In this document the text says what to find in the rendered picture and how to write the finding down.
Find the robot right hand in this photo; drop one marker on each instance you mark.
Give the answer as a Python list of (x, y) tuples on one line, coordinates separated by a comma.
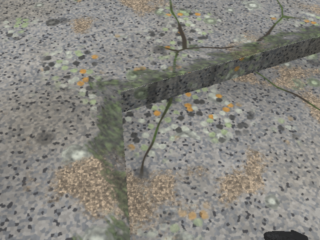
[(284, 235)]

